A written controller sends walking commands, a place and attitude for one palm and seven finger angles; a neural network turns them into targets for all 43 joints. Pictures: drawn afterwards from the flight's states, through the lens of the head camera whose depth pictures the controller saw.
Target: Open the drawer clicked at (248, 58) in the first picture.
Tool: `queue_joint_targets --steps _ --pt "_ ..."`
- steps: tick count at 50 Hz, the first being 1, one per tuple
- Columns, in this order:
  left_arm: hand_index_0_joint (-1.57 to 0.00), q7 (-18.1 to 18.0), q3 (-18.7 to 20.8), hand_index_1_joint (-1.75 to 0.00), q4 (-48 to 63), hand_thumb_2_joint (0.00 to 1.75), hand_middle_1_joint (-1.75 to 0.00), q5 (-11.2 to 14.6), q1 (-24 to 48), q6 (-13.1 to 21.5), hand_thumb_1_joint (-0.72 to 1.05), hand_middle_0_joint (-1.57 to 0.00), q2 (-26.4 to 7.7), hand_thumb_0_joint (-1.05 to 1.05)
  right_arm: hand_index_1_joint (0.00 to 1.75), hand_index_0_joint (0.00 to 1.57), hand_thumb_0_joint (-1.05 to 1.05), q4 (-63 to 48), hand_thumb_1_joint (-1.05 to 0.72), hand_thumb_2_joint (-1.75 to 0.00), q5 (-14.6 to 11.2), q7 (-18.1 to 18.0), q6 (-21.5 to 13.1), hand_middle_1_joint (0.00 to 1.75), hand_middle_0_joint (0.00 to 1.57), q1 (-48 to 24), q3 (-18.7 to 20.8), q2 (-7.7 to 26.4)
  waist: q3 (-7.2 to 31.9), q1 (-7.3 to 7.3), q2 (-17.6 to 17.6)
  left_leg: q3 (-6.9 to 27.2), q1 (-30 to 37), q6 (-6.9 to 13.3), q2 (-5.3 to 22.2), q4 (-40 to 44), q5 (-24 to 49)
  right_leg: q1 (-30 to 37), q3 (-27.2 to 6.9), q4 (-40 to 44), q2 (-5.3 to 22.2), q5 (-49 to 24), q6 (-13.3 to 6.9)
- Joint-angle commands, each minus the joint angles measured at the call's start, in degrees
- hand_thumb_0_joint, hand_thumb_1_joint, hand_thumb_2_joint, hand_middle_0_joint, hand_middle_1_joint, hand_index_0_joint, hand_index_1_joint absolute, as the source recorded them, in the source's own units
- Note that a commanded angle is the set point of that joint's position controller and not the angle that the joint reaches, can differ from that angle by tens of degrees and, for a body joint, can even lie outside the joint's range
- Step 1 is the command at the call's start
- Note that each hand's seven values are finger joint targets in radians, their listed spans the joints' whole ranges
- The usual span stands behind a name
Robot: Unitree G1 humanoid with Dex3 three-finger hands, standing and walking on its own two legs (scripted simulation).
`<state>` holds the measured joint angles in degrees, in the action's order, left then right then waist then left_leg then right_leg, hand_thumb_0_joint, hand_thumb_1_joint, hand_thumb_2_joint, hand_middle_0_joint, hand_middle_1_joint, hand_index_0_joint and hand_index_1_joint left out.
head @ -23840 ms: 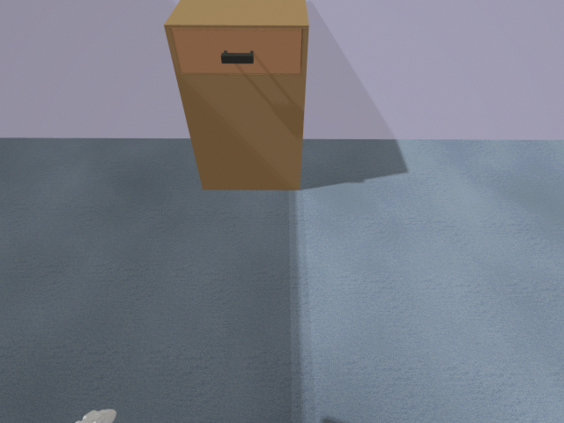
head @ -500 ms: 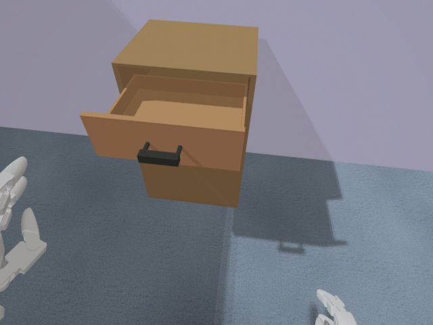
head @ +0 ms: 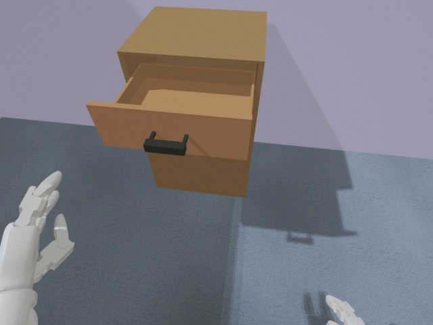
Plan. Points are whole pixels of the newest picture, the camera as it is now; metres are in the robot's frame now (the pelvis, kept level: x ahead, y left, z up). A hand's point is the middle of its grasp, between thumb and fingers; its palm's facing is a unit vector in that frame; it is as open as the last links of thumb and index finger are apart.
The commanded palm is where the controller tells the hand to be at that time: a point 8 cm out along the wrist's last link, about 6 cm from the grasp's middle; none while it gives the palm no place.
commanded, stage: let the arm hang, fingers relaxed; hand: left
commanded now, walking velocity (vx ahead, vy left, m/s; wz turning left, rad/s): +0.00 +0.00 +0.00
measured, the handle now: (167, 141) +0.59 +0.17 -0.04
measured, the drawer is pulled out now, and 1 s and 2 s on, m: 0.29 0.29 0.29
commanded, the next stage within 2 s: look to check the result in 1.04 s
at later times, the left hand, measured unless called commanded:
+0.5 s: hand out of the picture +0.00 +0.19 -0.16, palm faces +0.01 -0.98 -0.22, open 7.2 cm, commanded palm none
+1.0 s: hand out of the picture +0.00 +0.16 -0.16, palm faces +0.00 -0.99 -0.16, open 7.3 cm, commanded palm none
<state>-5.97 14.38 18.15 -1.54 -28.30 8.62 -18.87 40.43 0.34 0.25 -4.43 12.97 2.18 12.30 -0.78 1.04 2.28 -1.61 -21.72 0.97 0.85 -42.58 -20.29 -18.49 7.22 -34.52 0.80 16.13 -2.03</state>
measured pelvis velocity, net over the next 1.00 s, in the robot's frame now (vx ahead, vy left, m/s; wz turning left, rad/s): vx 0.01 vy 0.01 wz -0.05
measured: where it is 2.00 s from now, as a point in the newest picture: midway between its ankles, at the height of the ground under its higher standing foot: outside the picture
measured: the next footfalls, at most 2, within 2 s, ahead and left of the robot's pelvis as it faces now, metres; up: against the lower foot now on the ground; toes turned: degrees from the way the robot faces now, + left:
none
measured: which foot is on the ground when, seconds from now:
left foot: down 0.00-1.00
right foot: down 0.00-1.00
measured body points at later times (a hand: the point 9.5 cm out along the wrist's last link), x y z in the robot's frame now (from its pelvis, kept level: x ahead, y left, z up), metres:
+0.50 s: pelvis +0.01 +0.00 +0.02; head +0.04 +0.00 +0.46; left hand +0.00 +0.24 -0.14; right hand -0.01 -0.22 -0.14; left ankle +0.02 +0.11 -0.73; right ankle +0.02 -0.10 -0.73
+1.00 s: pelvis +0.01 +0.01 +0.02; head +0.03 +0.01 +0.47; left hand +0.00 +0.22 -0.15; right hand -0.03 -0.18 -0.15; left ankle +0.02 +0.11 -0.73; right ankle +0.02 -0.10 -0.73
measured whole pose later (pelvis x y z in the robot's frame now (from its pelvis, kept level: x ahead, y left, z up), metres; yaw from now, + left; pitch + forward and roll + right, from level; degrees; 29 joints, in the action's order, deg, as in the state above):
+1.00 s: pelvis +0.01 +0.01 +0.02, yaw -3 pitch -2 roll +0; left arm -2.2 0.8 -65.1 -0.5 -16.6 -0.4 -6.3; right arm 64.9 0.7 -2.5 0.3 18.9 0.4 4.7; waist -4.0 0.3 0.1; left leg -4.4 -9.0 1.4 0.5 -24.4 -13.4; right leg -10.0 4.2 -23.3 0.5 11.3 -0.9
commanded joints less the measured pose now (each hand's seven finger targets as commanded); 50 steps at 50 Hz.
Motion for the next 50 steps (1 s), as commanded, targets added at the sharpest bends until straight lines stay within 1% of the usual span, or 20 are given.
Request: queue_joint_targets --steps 1,2,3,4,5,6,7,8,9,10,12,14,16,22,25,27,35,43,48,50 --pt "-0.20 4.90 -9.11 -0.30 -30.24 0.90 -0.30 -0.66 4.48 -9.26 0.90 -0.20 4.33 0.00 0.30 0.20 0.00 -1.63 -0.90 -0.90 1.74 0.53 2.37 0.30 0.20 2.01 1.36 7.09 -0.27 0.80 -4.23 14.97 2.78 6.82 10.22 12.92 8.07 -9.26 -4.51 -5.47 2.77 4.86 0.35" --pt "-0.20 5.01 -9.45 -0.30 -32.66 0.90 -0.30 -0.80 6.53 -9.30 0.90 -0.20 4.54 0.00 0.30 0.20 0.00 -2.20 -0.90 -0.90 2.35 -0.11 2.68 0.30 0.20 0.31 1.30 8.56 -0.08 -0.08 -5.84 17.40 -1.77 8.34 11.70 14.41 11.32 -3.81 -5.29 -6.54 1.05 2.86 0.90" --pt "-0.20 5.13 -9.51 -0.30 -36.08 0.90 -0.30 -0.72 9.42 -9.48 0.90 -0.20 4.02 0.00 0.30 0.20 0.00 -1.57 -0.90 -0.90 2.58 -0.54 2.47 0.30 0.20 -0.58 0.92 7.87 0.15 -0.18 -3.29 17.19 -1.96 8.10 11.07 16.27 18.67 -1.63 -5.19 -7.75 0.85 -1.05 1.14" --pt "-0.20 5.15 -9.63 -0.30 -40.00 0.90 -0.30 -0.47 10.95 -9.75 0.90 -0.20 3.68 0.00 0.30 0.20 0.00 -0.31 -0.90 -0.90 2.37 -1.06 2.60 0.30 0.20 -0.49 0.48 7.82 0.54 -0.57 -1.55 15.11 -1.32 7.64 10.54 16.64 26.02 2.04 -5.32 -6.71 0.75 -3.33 1.37" --pt "-0.20 5.10 -9.58 -0.30 -44.55 0.90 -0.30 -0.23 10.64 -9.84 0.90 -0.20 3.08 0.00 0.30 0.20 0.00 1.00 -0.90 -0.90 1.94 -1.49 2.81 0.30 0.20 -1.11 0.05 7.40 1.41 -1.65 0.15 12.07 -1.35 6.45 9.18 16.29 28.35 6.59 -6.43 -3.41 1.28 -5.34 1.30" --pt "-0.20 5.01 -9.48 -0.30 -49.65 0.90 -0.30 -0.07 9.05 -9.64 0.90 -0.20 1.90 0.00 0.30 0.20 0.00 2.33 -0.90 -0.90 1.41 -1.66 3.05 0.30 0.20 -1.91 -0.31 6.45 2.77 -2.87 -0.55 7.74 -0.33 4.42 6.46 14.04 25.23 10.56 -8.38 1.22 2.96 -10.90 0.85" --pt "-0.20 4.88 -9.62 -0.30 -54.10 0.90 -0.30 0.02 8.45 -9.34 0.90 -0.20 0.28 0.00 0.30 0.20 0.00 3.50 -0.90 -0.90 0.86 -1.73 3.47 0.30 0.20 -1.75 -0.56 5.14 3.20 -2.78 -3.64 3.24 0.40 2.12 2.91 11.03 17.07 11.96 -11.84 5.10 5.76 -15.92 -0.58" --pt "-0.20 4.83 -10.00 -0.30 -57.68 0.90 -0.30 0.22 9.05 -8.89 0.90 -0.20 -0.94 0.00 0.30 0.20 0.00 4.85 -0.90 -0.90 0.36 -1.82 3.89 0.30 0.20 -0.68 -0.58 3.81 3.19 -2.03 -6.48 0.66 3.01 0.58 0.67 9.49 10.45 10.79 -14.47 9.19 9.13 -19.46 -2.73" --pt "-0.20 4.88 -10.47 -0.30 -60.67 0.90 -0.30 0.49 10.33 -8.51 0.90 -0.20 -1.45 0.00 0.30 0.20 0.00 6.61 -0.90 -0.90 0.22 -1.81 4.26 0.30 0.20 0.91 -0.79 2.60 3.34 -1.11 -5.86 -0.13 4.86 -0.02 0.23 9.22 5.71 10.10 -15.40 11.65 11.07 -18.98 -4.14" --pt "-0.20 4.85 -10.80 -0.30 -63.04 0.90 -0.30 0.62 11.54 -8.36 0.90 -0.20 -1.16 0.00 0.30 0.20 0.00 8.41 -0.90 -0.90 0.26 -1.79 4.50 0.30 0.20 1.73 -0.88 1.84 2.49 -0.56 -3.02 -0.05 6.93 -0.15 0.56 10.37 4.70 8.32 -15.18 12.92 10.88 -16.04 -4.47" --pt "-0.20 4.53 -10.20 -0.30 -65.72 0.90 -0.30 0.56 11.75 -8.28 0.90 -0.20 1.67 0.00 0.30 0.20 0.00 10.62 -0.90 -0.90 0.76 -1.90 4.49 0.30 0.20 3.40 -0.70 0.02 2.67 -0.37 2.12 0.85 9.44 0.34 1.75 13.87 9.53 8.05 -11.90 12.58 8.30 -13.05 -3.16" --pt "-0.20 4.57 -10.88 -0.30 -68.48 0.90 -0.30 0.77 12.22 -8.64 0.90 -0.20 2.79 0.00 0.30 0.20 0.00 12.54 -0.90 -0.90 0.64 -2.18 4.47 0.30 0.20 4.22 -0.60 0.44 1.27 -0.65 4.07 3.12 10.06 1.41 4.18 17.23 13.43 8.15 -8.75 12.37 5.40 -10.09 -1.64" --pt "-0.20 4.64 -11.40 -0.30 -71.19 0.90 -0.30 0.90 11.57 -8.76 0.90 -0.20 3.18 0.00 0.30 0.20 0.00 14.18 -0.90 -0.90 0.45 -2.42 4.49 0.30 0.20 4.42 -0.67 1.09 0.36 -1.14 2.70 3.97 9.31 1.75 4.93 19.09 13.31 9.63 -8.05 13.43 4.75 -9.18 -1.18" --pt "-0.20 4.34 -12.37 -0.30 -77.31 0.90 -0.30 1.09 10.48 -8.67 0.90 -0.20 3.81 0.00 0.30 0.20 0.00 18.56 -0.90 -0.90 0.15 -2.62 4.66 0.30 0.20 6.94 -1.00 0.67 -1.72 -1.00 -1.41 3.40 10.82 1.46 5.09 21.73 11.86 9.76 -7.70 16.06 4.99 -7.43 -0.99" --pt "-0.20 4.15 -12.59 -0.30 -79.02 0.90 -0.30 1.07 10.15 -8.76 0.90 -0.20 4.27 0.00 0.30 0.20 0.00 20.15 -0.90 -0.90 0.18 -2.63 4.66 0.30 0.20 7.96 -1.25 0.31 -3.74 -0.93 -1.15 3.70 10.12 1.56 5.25 23.15 10.39 8.94 -7.51 16.49 4.63 -5.22 -0.79" --pt "-0.20 4.06 -12.67 -0.30 -80.08 0.90 -0.30 1.07 9.69 -8.75 0.90 -0.20 4.63 0.00 0.30 0.20 0.00 20.86 -0.90 -0.90 0.14 -2.65 4.64 0.30 0.20 8.21 -1.26 -0.07 -4.11 -1.01 -2.59 3.53 10.43 1.57 5.16 23.45 9.88 8.54 -7.58 16.66 4.65 -4.67 -0.72" --pt "-0.20 3.75 -12.49 -0.30 -81.78 0.90 -0.30 0.92 8.79 -8.67 0.90 -0.20 5.88 0.00 0.30 0.20 0.00 23.13 -0.90 -0.90 0.27 -2.71 4.42 0.30 0.20 10.02 -1.39 -1.85 -5.25 -0.92 -2.92 3.61 9.60 1.75 5.01 24.53 8.38 7.95 -7.28 16.25 4.45 -3.67 -0.49" --pt "-0.20 3.60 -12.79 -0.30 -82.37 0.90 -0.30 0.98 6.96 -8.46 0.90 -0.20 7.46 0.00 0.30 0.20 0.00 23.74 -0.90 -0.90 0.21 -2.83 4.50 0.30 0.20 10.51 -1.19 -2.97 -7.47 -1.13 -1.49 3.26 9.70 1.61 4.84 24.89 6.10 5.26 -7.96 16.63 3.84 -2.40 -0.42" --pt "-0.20 3.57 -12.79 -0.30 -82.27 0.90 -0.30 1.05 6.77 -8.25 0.90 -0.20 7.59 0.00 0.30 0.20 0.00 23.92 -0.90 -0.90 0.06 -2.94 4.12 0.30 0.20 11.23 -1.19 -3.21 -5.44 -1.00 -1.95 3.30 10.62 1.67 5.15 24.48 8.80 6.77 -7.88 16.10 3.86 -4.75 -0.36" --pt "-0.20 3.58 -12.91 -0.30 -82.47 0.90 -0.30 1.06 6.74 -8.30 0.90 -0.20 7.93 0.00 0.30 0.20 0.00 24.14 -0.90 -0.90 0.15 -3.01 4.14 0.30 0.20 11.54 -1.22 -3.38 -5.98 -0.88 -0.82 3.02 10.24 1.66 5.01 24.49 8.60 6.81 -7.91 16.18 4.04 -4.96 -0.40"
